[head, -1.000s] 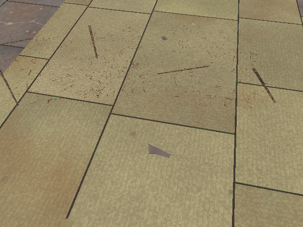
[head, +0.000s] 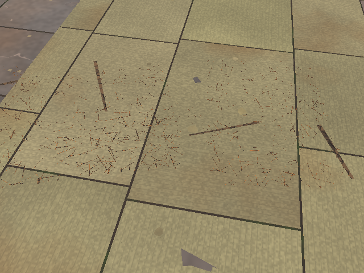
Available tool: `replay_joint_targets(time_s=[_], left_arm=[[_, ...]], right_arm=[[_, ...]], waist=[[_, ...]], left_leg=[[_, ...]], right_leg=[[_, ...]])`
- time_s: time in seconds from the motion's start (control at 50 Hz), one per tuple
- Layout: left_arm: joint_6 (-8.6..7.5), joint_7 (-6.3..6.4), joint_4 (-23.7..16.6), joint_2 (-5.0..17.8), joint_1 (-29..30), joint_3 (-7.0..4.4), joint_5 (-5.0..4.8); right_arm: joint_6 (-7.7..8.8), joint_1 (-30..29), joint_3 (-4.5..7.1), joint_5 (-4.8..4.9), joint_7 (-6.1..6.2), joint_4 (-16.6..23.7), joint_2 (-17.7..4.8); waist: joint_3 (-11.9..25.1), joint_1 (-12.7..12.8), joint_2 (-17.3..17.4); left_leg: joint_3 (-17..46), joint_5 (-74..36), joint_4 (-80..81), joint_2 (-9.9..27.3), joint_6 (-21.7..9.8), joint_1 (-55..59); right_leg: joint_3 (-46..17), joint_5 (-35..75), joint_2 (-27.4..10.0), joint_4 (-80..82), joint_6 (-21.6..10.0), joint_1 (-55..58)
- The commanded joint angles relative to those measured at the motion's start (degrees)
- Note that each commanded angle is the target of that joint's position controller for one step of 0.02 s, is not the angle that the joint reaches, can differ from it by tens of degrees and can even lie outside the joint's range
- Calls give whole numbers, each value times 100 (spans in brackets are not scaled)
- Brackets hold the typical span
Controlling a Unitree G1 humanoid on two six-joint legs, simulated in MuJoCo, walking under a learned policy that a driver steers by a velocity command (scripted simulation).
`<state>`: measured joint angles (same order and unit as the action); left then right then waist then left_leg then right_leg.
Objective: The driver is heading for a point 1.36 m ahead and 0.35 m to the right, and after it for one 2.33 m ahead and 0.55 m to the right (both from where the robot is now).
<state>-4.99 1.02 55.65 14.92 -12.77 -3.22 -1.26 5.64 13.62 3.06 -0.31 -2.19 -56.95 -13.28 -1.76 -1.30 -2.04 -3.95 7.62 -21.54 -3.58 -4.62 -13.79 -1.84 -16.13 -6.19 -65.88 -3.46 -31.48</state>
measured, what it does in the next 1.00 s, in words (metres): walks ahead: right foot, then left foot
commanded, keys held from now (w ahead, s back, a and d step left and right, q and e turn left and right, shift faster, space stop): w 0.80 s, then w+e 0.20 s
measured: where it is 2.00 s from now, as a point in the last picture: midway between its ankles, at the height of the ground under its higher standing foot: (215, 142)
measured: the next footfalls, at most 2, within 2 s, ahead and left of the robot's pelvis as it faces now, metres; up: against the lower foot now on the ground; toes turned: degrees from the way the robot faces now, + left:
right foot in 0.36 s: +0.39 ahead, -0.17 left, +0.00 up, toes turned -3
left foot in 0.90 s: +0.71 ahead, +0.08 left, +0.00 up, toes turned +2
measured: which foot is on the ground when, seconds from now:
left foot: down 0.00-0.38, up 0.40-0.88, down 0.90-1.00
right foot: up 0.00-0.34, down 0.36-0.92, up 0.94-1.00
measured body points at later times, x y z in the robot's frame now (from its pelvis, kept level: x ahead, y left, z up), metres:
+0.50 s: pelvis +0.29 -0.08 +0.00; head +0.32 -0.09 +0.45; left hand +0.39 +0.19 -0.13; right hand +0.33 -0.35 -0.15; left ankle +0.20 +0.07 -0.64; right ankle +0.35 -0.16 -0.74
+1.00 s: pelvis +0.59 -0.02 -0.01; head +0.62 -0.01 +0.44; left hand +0.59 +0.25 -0.16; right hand +0.73 -0.28 -0.12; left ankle +0.67 +0.07 -0.74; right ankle +0.44 -0.16 -0.65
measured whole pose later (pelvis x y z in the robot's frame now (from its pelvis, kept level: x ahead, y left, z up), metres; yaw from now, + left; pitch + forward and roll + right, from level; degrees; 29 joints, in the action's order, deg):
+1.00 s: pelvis +0.59 -0.02 -0.01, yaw -3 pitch +2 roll +0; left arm -4.4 0.4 58.1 14.3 -19.8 -3.5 -2.1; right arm 6.1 4.8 3.5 0.1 -1.2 -50.9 -13.5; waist -2.0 1.3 -1.4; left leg -4.6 8.8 -30.6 0.7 -2.5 -23.7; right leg -2.9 -25.3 -1.1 -64.9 -2.1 -18.0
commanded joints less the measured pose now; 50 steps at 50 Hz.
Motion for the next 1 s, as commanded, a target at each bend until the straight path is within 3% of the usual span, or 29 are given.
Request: replay_joint_targets(time_s=[0.02,0.08,0.14,0.24,0.3,0.32,0.34,0.36,0.38,0.4,0.42,0.44,0.46,0.5,0.54,0.58,0.62,0.7,0.78,0.84,0.86,0.88,0.9,0.92,0.94,0.96,0.98,1.0], left_arm=[[91,56,-190,337,-346,-122,69],[51,22,-394,353,286,-157,114],[-8,-50,-551,241,894,-118,82],[-61,-210,-831,196,1670,-26,12],[-118,-293,-923,368,1597,-51,-8],[-137,-300,-871,492,1309,-103,-12],[-151,-290,-682,680,645,-213,2],[-157,-249,-365,1033,-437,-370,31],[-130,-210,-189,1670,-1362,-524,141],[-100,-235,-101,1444,-1527,-450,82],[-114,-232,-173,1030,-1112,-308,45],[-114,-210,-323,776,-603,-234,70],[-118,-225,-394,604,-181,-169,124],[-140,-259,-392,339,106,-85,200],[-164,-248,-293,447,-49,-109,162],[-171,-181,-217,635,-232,-155,159],[-137,-115,-160,660,-385,-156,142],[-103,-56,-46,701,-731,-154,78],[-3,-32,171,737,-1126,-192,30],[93,-4,213,817,-1098,-247,8],[121,-2,175,878,-972,-265,7],[150,-9,126,820,-839,-235,14],[155,-18,-5,625,-793,-146,78],[58,-65,-73,-118,-1544,62,92],[-67,-92,21,147,-1437,14,-16],[-114,-87,-127,644,-896,-139,-177],[-113,-49,-225,665,-539,-151,-186],[-70,-5,-245,604,-374,-188,-125]], right_arm=[[129,-267,112,-13,108,309,-776],[97,140,123,5,230,224,-861],[59,457,118,63,290,160,-891],[-65,994,158,117,308,-53,-956],[-156,990,221,138,317,-87,-1044],[-184,880,238,136,317,-57,-1094],[-216,741,223,136,313,-15,-1062],[-227,729,143,93,309,63,-871],[-146,1261,-26,0,263,210,-337],[13,1323,-95,79,227,147,-175],[137,801,58,242,200,255,-780],[198,318,74,311,198,399,-883],[191,93,91,258,232,423,-842],[40,204,139,162,264,381,-676],[-78,282,120,138,278,369,-464],[-116,-69,137,89,294,507,-490],[-105,-477,136,57,276,644,-461],[-59,-1324,63,105,189,857,-323],[-24,-1870,29,150,70,1068,-372],[36,-1769,93,152,1,1140,-575],[60,-1407,162,145,9,1064,-718],[75,-594,292,135,40,827,-940],[85,515,424,54,97,568,-1304],[48,1201,567,-20,128,414,-1880],[28,1234,413,13,125,424,-1386],[43,719,310,55,144,479,-1062],[58,227,239,53,156,587,-840],[80,-152,180,25,142,603,-626]], waist=[[-94,308,552],[-153,140,433],[-194,-59,451],[-381,-317,439],[-297,-159,580],[-122,33,686],[279,410,691],[1030,823,540],[2045,772,-629],[2537,754,-1412],[1810,775,-941],[1197,675,-616],[745,493,-191],[414,156,-260],[267,46,-219],[103,67,-82],[18,143,-64],[-169,399,-117],[-362,530,-119],[-244,310,-196],[-21,80,-295],[452,-343,-259],[1293,-746,0],[2260,-527,1379],[2628,-617,1558],[1649,-552,1227],[1064,-394,890],[633,-218,682]], left_leg=[[1526,582,1729,1582,-944,-341],[1335,183,1749,1584,-889,127],[958,-91,1718,1443,-739,359],[821,-318,1376,1673,-688,1223],[899,-924,935,1903,-572,1690],[853,-1738,597,1884,-502,1729],[641,-2789,-208,1666,-376,1646],[377,-2818,-1543,1332,-190,993],[62,-809,-3852,604,207,-1110],[670,2429,-5111,-40,337,-2422],[1071,2292,-5625,367,189,-3046],[910,1779,-5545,691,87,-3153],[777,1299,-5161,949,86,-2922],[805,822,-4568,1209,108,-2272],[734,654,-4206,1257,190,-2188],[700,186,-3639,1273,315,-2537],[652,-463,-2914,1242,397,-2708],[354,-1446,-1520,957,401,-2294],[416,-1249,-948,872,273,-2504],[423,-595,-700,739,89,-2105],[298,-392,-650,565,20,-1501],[166,-433,-557,403,-103,-361],[743,-555,-880,996,-379,1483],[3250,297,-545,2561,-1243,3830],[4503,914,277,2815,-1344,3847],[3610,1134,392,2628,-993,3076],[2821,956,549,2444,-769,2175],[2219,673,807,2228,-634,1339]], right_leg=[[-199,658,-367,531,148,-367],[-176,1617,-342,1524,302,-907],[37,2280,-144,2516,354,-755],[142,2025,37,3394,309,-796],[187,1356,152,3690,95,-481],[313,1156,297,3754,-1,6],[496,1136,507,3875,-142,939],[283,1224,330,3692,-382,2551],[-1983,899,-1194,3712,-1175,4936],[-4091,86,-1784,4770,-1675,5652],[-3508,-269,-1547,4880,-1348,5135],[-2631,16,-1338,4942,-1122,4334],[-2001,513,-1118,5150,-1016,3451],[-1321,973,-793,5515,-888,2490],[-979,1384,-725,5750,-971,2198],[-751,1782,-724,5882,-1022,2230],[-486,1999,-627,5929,-947,2329],[-32,1800,-393,6034,-757,2346],[-73,1868,-722,5773,-730,3194],[-246,2672,-931,5259,-608,3627],[-253,3500,-878,4848,-549,3608],[-112,4119,-612,3960,-422,3370],[84,3279,-267,2469,-237,2339],[358,483,716,137,210,-32],[-512,-1728,825,-770,175,-679],[-572,-1438,489,-1116,91,-1175],[-398,-891,159,-973,46,-1151],[-345,-477,-36,-632,43,-901]])
Velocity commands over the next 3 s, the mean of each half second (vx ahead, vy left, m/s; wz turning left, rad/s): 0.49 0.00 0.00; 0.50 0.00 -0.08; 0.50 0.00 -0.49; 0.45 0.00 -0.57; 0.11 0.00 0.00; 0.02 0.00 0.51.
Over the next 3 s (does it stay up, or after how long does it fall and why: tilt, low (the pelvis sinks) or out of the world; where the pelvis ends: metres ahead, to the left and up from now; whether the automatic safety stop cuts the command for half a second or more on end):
stays up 1.19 -0.26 0.00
